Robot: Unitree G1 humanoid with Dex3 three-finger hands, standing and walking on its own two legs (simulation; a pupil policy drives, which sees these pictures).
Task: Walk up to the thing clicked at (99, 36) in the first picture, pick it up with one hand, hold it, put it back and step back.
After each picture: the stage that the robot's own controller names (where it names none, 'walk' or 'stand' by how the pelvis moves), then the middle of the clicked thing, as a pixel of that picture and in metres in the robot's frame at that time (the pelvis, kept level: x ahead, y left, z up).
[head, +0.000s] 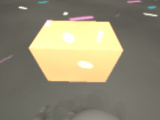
stand; (99, 37) +0.85 -0.05 +0.01
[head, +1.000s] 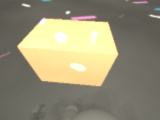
rise first; (93, 38) +0.76 +0.04 +0.03
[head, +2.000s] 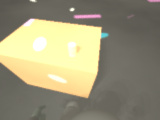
rise first; (72, 49) +0.52 +0.22 +0.02
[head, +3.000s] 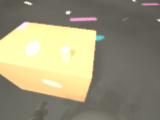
stand; (66, 54) +0.49 +0.23 +0.02
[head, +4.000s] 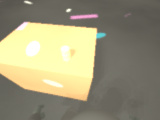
stand; (66, 53) +0.49 +0.23 +0.02
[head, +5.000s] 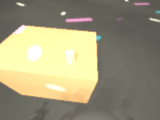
stand; (70, 57) +0.47 +0.19 +0.01
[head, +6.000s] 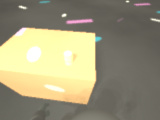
stand; (68, 58) +0.48 +0.20 +0.01
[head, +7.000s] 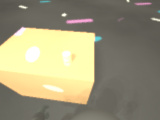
stand; (67, 58) +0.47 +0.21 +0.00
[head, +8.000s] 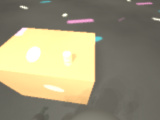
stand; (67, 58) +0.47 +0.21 +0.00
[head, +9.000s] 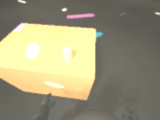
rise first; (67, 55) +0.48 +0.21 +0.01
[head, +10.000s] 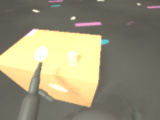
rise first; (72, 59) +0.47 +0.20 +0.01
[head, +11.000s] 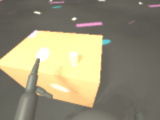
go down; (73, 59) +0.48 +0.20 +0.01
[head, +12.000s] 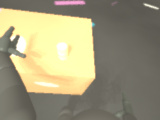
go down; (62, 51) +0.46 +0.18 +0.04
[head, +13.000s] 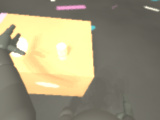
approach; (62, 51) +0.47 +0.19 +0.04
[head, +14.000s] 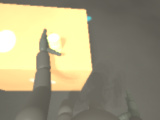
close in; (55, 44) +0.48 +0.21 +0.08
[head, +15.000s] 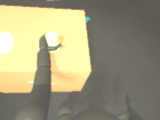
lift; (53, 42) +0.50 +0.22 +0.09
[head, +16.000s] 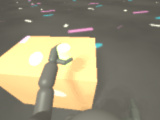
lift; (65, 55) +0.33 +0.16 +0.23
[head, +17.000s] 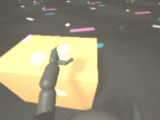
hold; (65, 56) +0.33 +0.17 +0.22
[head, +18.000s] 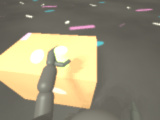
hold; (62, 57) +0.32 +0.18 +0.20
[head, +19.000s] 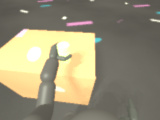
crouch; (64, 53) +0.37 +0.18 +0.18
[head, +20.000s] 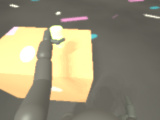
lower; (57, 37) +0.47 +0.21 +0.21
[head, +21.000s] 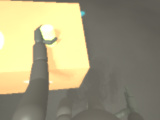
lower; (49, 36) +0.53 +0.21 +0.10
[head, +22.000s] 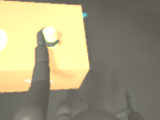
lower; (51, 38) +0.52 +0.21 +0.09
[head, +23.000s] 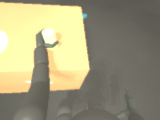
lower; (50, 39) +0.51 +0.22 +0.09
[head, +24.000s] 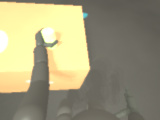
lower; (50, 39) +0.52 +0.22 +0.09
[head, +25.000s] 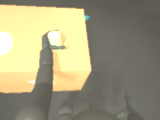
open; (55, 42) +0.51 +0.20 +0.08
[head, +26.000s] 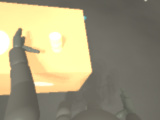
sink last; (56, 43) +0.50 +0.19 +0.08
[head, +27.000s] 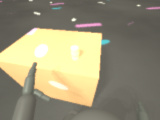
sink last; (75, 53) +0.52 +0.19 +0.06
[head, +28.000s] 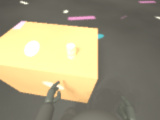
stand; (71, 51) +0.50 +0.19 +0.06
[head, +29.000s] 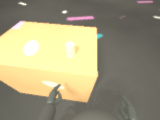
stand; (70, 50) +0.51 +0.19 +0.07
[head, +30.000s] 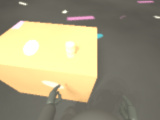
stand; (70, 49) +0.51 +0.19 +0.07
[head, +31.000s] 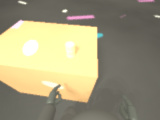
stand; (70, 50) +0.50 +0.19 +0.07
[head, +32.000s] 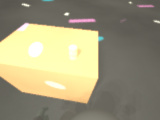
stand; (73, 52) +0.51 +0.18 +0.04
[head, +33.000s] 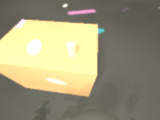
walk; (71, 49) +0.53 +0.19 +0.02
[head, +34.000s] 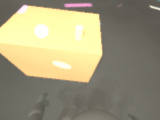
walk; (79, 33) +0.70 +0.15 +0.02
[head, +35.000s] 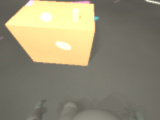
walk; (75, 15) +1.00 +0.27 +0.03
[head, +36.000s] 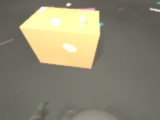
stand; (82, 21) +1.06 +0.20 +0.01
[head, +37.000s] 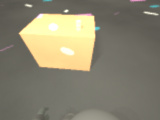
stand; (78, 25) +1.07 +0.23 +0.00
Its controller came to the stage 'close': yes
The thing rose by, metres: 0.21
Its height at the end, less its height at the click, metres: +0.00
